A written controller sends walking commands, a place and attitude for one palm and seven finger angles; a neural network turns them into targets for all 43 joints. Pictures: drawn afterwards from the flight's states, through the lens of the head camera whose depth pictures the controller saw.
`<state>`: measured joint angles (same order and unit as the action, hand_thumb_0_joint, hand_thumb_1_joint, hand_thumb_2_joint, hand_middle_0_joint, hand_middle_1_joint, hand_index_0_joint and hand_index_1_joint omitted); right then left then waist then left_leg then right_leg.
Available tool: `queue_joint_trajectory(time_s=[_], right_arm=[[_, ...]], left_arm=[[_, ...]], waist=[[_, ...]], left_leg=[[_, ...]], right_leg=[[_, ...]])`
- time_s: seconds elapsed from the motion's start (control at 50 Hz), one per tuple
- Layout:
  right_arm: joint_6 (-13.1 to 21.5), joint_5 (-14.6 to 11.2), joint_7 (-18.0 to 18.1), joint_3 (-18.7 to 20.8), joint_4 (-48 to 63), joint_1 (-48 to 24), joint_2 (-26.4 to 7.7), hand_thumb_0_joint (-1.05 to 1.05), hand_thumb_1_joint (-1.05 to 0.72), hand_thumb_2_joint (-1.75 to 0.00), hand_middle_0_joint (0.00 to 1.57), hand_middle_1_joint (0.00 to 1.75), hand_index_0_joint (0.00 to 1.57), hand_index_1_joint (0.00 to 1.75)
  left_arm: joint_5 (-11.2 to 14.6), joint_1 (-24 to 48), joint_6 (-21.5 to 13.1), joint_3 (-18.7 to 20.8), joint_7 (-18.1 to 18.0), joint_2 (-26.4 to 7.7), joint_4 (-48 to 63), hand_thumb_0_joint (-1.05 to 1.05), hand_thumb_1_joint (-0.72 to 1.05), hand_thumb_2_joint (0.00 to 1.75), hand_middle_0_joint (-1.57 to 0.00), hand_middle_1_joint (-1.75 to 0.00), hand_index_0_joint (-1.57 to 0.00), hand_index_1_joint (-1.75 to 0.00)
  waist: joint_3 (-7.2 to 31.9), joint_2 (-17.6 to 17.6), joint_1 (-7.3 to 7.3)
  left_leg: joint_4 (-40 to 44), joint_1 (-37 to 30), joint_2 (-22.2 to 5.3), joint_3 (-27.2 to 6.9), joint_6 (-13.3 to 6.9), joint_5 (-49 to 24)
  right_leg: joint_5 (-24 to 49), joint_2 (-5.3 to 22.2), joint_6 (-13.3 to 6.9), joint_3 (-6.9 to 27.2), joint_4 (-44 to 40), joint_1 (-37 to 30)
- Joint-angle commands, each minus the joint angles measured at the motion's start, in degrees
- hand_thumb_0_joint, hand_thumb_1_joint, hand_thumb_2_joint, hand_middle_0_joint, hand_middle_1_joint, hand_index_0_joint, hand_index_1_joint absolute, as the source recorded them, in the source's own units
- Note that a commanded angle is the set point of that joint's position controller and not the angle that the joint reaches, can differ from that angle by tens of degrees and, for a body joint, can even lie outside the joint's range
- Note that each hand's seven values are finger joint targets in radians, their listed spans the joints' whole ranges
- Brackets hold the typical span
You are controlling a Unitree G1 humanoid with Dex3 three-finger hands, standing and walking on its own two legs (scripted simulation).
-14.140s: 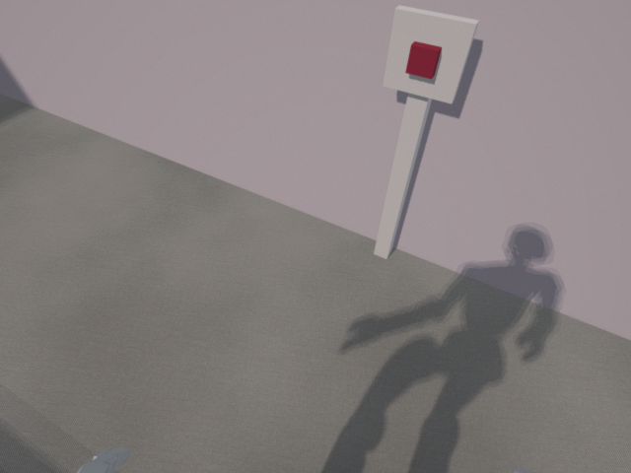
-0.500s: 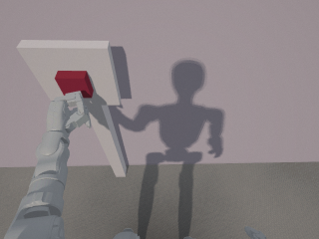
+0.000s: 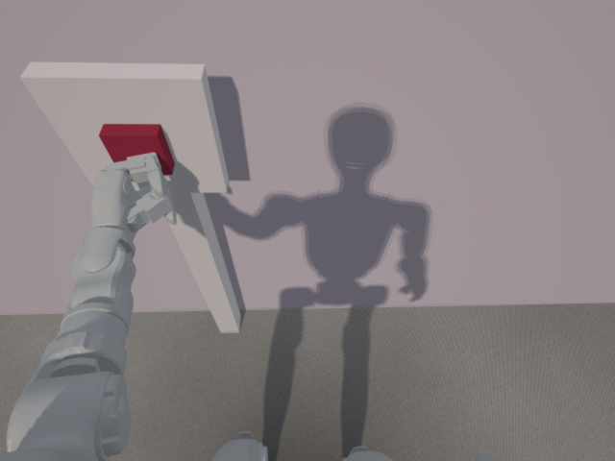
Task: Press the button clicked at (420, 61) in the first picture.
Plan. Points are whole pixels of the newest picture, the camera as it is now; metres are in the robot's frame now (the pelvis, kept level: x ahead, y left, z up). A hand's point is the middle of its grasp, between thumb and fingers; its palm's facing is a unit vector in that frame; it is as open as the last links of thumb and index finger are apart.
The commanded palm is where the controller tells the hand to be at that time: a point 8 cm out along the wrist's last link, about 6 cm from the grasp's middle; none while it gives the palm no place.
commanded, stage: press the button with the knuckle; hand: left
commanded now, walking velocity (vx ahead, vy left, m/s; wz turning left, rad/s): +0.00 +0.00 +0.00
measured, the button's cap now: (140, 147) +0.50 +0.22 +0.11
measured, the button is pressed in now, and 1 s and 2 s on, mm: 6 9 0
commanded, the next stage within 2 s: hold the button down briefly in 0.34 s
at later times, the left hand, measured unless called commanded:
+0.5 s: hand (163, 192) +0.45 +0.19 +0.08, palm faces +0.02 -1.00 -0.02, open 3.0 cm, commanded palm +0.45 +0.24 +0.08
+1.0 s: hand (163, 195) +0.44 +0.19 +0.08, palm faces +0.03 -1.00 -0.02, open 2.9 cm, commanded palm +0.42 +0.23 +0.08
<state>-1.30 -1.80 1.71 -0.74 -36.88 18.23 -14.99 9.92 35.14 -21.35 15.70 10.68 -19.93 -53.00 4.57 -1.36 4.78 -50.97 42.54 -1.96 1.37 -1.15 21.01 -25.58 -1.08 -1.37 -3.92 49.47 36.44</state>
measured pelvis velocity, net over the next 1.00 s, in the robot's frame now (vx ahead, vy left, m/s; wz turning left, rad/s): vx -0.03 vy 0.01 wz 0.00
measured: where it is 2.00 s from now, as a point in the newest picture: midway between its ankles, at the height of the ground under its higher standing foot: outside the picture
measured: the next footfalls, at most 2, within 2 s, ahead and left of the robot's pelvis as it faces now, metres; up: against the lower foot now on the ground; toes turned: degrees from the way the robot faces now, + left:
none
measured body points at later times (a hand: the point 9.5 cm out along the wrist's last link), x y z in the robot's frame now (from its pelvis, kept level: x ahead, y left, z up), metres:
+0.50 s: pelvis -0.02 +0.00 -0.01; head +0.06 +0.02 +0.43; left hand +0.44 +0.24 +0.08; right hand +0.01 -0.27 -0.12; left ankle +0.04 +0.11 -0.69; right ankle -0.01 -0.11 -0.69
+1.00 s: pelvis -0.03 +0.01 -0.01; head +0.05 +0.03 +0.43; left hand +0.43 +0.24 +0.08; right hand +0.01 -0.26 -0.12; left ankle +0.04 +0.11 -0.69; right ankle -0.01 -0.11 -0.69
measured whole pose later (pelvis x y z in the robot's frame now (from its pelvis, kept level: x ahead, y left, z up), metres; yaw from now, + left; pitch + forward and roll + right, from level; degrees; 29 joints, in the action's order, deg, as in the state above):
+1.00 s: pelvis -0.03 +0.01 -0.01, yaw +0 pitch +15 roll -3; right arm 1.4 -0.8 1.5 -1.7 -37.3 21.3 -15.7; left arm 7.7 46.3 -22.6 16.6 10.4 -23.8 -64.0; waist 4.9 -1.4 7.1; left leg -55.0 50.6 -1.9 0.6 -2.0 19.3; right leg -24.0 -1.0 -0.9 -4.6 53.3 44.1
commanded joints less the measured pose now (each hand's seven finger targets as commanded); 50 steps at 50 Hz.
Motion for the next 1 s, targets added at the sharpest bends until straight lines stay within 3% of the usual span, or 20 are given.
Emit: queue_joint_trajectory(time_s=[0.0, 0.02, 0.12, 0.18, 0.24, 0.36, 0.42, 0.48, 0.54, 0.64, 0.7, 0.74, 0.76, 0.84, 0.9, 0.94, 0.98], right_arm=[[1.5, -0.2, 1.1, 3.0, 4.1, 4.2, -9.3, 0.00, -0.90, -0.90, 0.20, 0.30, 0.20, 0.30], [1.5, -0.2, 1.2, 2.9, 4.1, 4.3, -9.2, 0.00, -0.90, -0.90, 0.20, 0.30, 0.20, 0.30], [1.7, -0.2, 1.3, 2.7, 3.3, 4.7, -9.3, 0.00, -0.90, -0.90, 0.20, 0.30, 0.20, 0.30], [2.0, 0.0, 1.2, 2.7, 2.7, 5.4, -9.4, 0.00, -0.90, -0.90, 0.20, 0.30, 0.20, 0.30], [2.1, 0.1, 1.4, 2.6, 2.4, 6.1, -10.1, 0.00, -0.90, -0.90, 0.20, 0.30, 0.20, 0.30], [2.5, 0.0, 1.7, 2.4, 1.9, 6.9, -10.3, 0.00, -0.90, -0.90, 0.20, 0.30, 0.20, 0.30], [2.9, 0.0, 1.7, 2.2, 2.1, 6.9, -10.2, 0.00, -0.90, -0.90, 0.20, 0.30, 0.20, 0.30], [3.1, 0.0, 1.8, 2.1, 2.2, 7.3, -10.6, 0.00, -0.90, -0.90, 0.20, 0.30, 0.20, 0.30], [3.6, 0.1, 1.7, 2.1, 2.3, 7.4, -10.7, 0.00, -0.90, -0.90, 0.20, 0.30, 0.20, 0.30], [3.9, 0.2, 1.8, 1.9, 2.5, 8.0, -11.1, 0.00, -0.90, -0.90, 0.20, 0.30, 0.20, 0.30], [4.3, 0.3, 1.7, 2.0, 2.5, 8.2, -11.1, 0.00, -0.90, -0.90, 0.20, 0.30, 0.20, 0.30], [4.5, 0.5, 1.4, 2.1, 2.6, 8.1, -11.0, 0.00, -0.90, -0.90, 0.20, 0.30, 0.20, 0.30], [4.4, 0.5, 1.5, 2.1, 2.6, 8.2, -11.3, 0.00, -0.90, -0.90, 0.20, 0.30, 0.20, 0.30], [4.5, 0.7, 1.1, 2.2, 3.3, 8.1, -11.2, 0.00, -0.90, -0.90, 0.20, 0.30, 0.20, 0.30], [4.3, 0.7, 0.9, 2.5, 3.8, 7.9, -11.0, 0.00, -0.90, -0.90, 0.20, 0.30, 0.20, 0.30], [4.2, 0.7, 0.5, 2.6, 4.3, 7.5, -10.7, 0.00, -0.90, -0.90, 0.20, 0.30, 0.20, 0.30], [3.8, 0.6, 0.4, 2.8, 4.7, 7.3, -10.5, 0.00, -0.90, -0.90, 0.20, 0.30, 0.20, 0.30]], left_arm=[[0.6, 30.5, -4.4, 4.3, -0.1, -15.5, 10.7, 0.00, 0.90, 0.90, -1.30, -1.50, -1.30, -1.50], [0.5, 31.0, -4.4, 4.0, 0.0, -15.4, 9.8, 0.00, 0.90, 0.90, -1.30, -1.50, -1.30, -1.50], [0.0, 37.3, -5.2, 2.0, 0.2, -14.5, 7.2, 0.00, 0.90, 0.90, -1.30, -1.50, -1.30, -1.50], [-0.1, 39.8, -5.5, 1.3, -0.1, -13.8, 5.9, 0.00, 0.90, 0.90, -1.30, -1.50, -1.30, -1.50], [-0.1, 41.3, -5.4, 4.1, -0.3, -17.6, 4.0, 0.00, 0.90, 0.90, -1.30, -1.50, -1.30, -1.50], [-0.5, 44.7, -5.4, 4.9, 0.2, -20.3, 2.6, 0.00, 0.90, 0.90, -1.30, -1.50, -1.30, -1.50], [-0.1, 45.8, -5.2, 3.4, 0.1, -18.6, 1.6, 0.00, 0.90, 0.90, -1.30, -1.50, -1.30, -1.50], [-0.3, 45.8, -5.0, 4.1, -0.1, -19.7, 0.6, 0.00, 0.90, 0.90, -1.30, -1.50, -1.30, -1.50], [-0.6, 47.3, -5.1, 3.8, -0.4, -19.7, 0.8, 0.00, 0.90, 0.90, -1.30, -1.50, -1.30, -1.50], [-0.9, 47.9, -4.5, 4.0, -0.7, -20.8, -0.3, 0.00, 0.90, 0.90, -1.30, -1.50, -1.30, -1.50], [-1.1, 49.3, -4.6, 3.1, -0.9, -19.7, 0.9, 0.00, 0.90, 0.90, -1.30, -1.50, -1.30, -1.50], [-0.8, 48.8, -4.5, 1.9, -1.1, -17.1, 0.8, 0.00, 0.90, 0.90, -1.30, -1.50, -1.30, -1.50], [-0.8, 46.7, -4.1, 3.5, -1.2, -18.5, -0.9, 0.00, 0.90, 0.90, -1.30, -1.50, -1.30, -1.50], [-1.1, 46.0, -3.8, 2.6, -1.5, -17.0, 0.1, 0.00, 0.90, 0.90, -1.30, -1.50, -1.30, -1.50], [-1.4, 43.5, -4.0, 3.1, -1.5, -17.3, 2.1, 0.00, 0.90, 0.90, -1.30, -1.50, -1.30, -1.50], [-1.4, 41.6, -4.6, 1.7, -1.4, -14.9, 3.7, 0.00, 0.90, 0.90, -1.30, -1.50, -1.30, -1.50], [-1.1, 38.0, -4.7, 2.0, -1.4, -14.2, 4.8, 0.00, 0.90, 0.90, -1.30, -1.50, -1.30, -1.50]], waist=[[20.9, -2.0, 2.38], [20.7, -1.2, 2.70], [18.9, -3.4, 4.47], [20.2, -3.8, 5.07], [20.3, -1.1, 5.24], [21.6, -3.0, 5.97], [19.6, -4.3, 6.47], [19.7, -3.4, 6.57], [19.3, -5.0, 6.68], [19.4, -2.6, 7.31], [20.4, -6.2, 6.93], [20.1, -6.0, 7.20], [20.0, -3.8, 6.69], [19.9, -3.5, 6.50], [21.6, -5.1, 5.06], [22.3, -6.6, 4.54], [22.4, -5.3, 3.64]], left_leg=[[4.8, -18.4, 1.2, -3.6, -0.9, -9.8], [4.8, -17.9, 1.2, -3.6, -1.0, -9.4], [4.5, -17.7, 0.9, -4.3, -0.9, -6.5], [4.3, -18.3, 0.9, -4.8, -0.9, -5.8], [3.9, -15.2, 1.0, -4.9, -1.2, -3.8], [3.5, -13.9, 0.8, -4.8, -1.3, -2.0], [4.0, -13.5, 0.8, -5.0, -1.1, 1.0], [4.1, -12.6, 0.7, -5.3, -1.1, 2.5], [4.1, -12.7, 0.7, -5.7, -1.1, 4.0], [4.0, -10.8, 0.6, -5.8, -1.4, 6.0], [4.6, -13.0, 0.5, -6.5, -0.9, 6.7], [4.9, -14.6, 0.5, -7.2, -0.9, 7.1], [4.8, -13.4, 0.4, -7.0, -0.9, 7.4], [5.0, -12.9, 0.7, -6.8, -1.0, 7.5], [4.8, -14.4, 0.7, -6.4, -0.8, 5.1], [5.2, -17.1, 0.5, -7.0, -0.6, 3.5], [5.4, -18.0, 0.3, -6.9, -0.4, 1.6]], right_leg=[[13.9, -1.0, 0.7, 3.7, -7.8, -0.4], [13.5, -1.0, 0.8, 3.7, -7.9, -0.4], [9.7, -1.2, 0.8, 3.5, -7.9, 3.8], [8.5, -1.3, 0.7, 3.4, -7.7, 5.0], [7.2, -1.3, 0.9, 3.9, -7.8, 3.9], [5.4, -1.4, 1.1, 4.3, -7.6, 4.7], [3.0, -1.4, 1.1, 4.2, -8.0, 6.7], [1.8, -1.5, 1.0, 3.9, -7.7, 7.1], [0.9, -1.4, 0.8, 3.8, -7.3, 8.3], [-0.4, -1.5, 1.0, 3.9, -7.2, 8.4], [-0.6, -1.4, 0.8, 3.3, -6.4, 10.5], [-0.4, -1.5, 0.6, 2.8, -6.3, 11.8], [-0.7, -1.5, 0.7, 3.0, -6.5, 10.9], [-0.8, -1.4, 0.7, 2.8, -6.3, 10.6], [0.4, -1.4, 0.5, 2.7, -6.1, 9.5], [1.5, -1.5, 0.1, 2.1, -5.6, 10.1], [2.6, -1.6, 0.1, 1.7, -5.7, 9.2]])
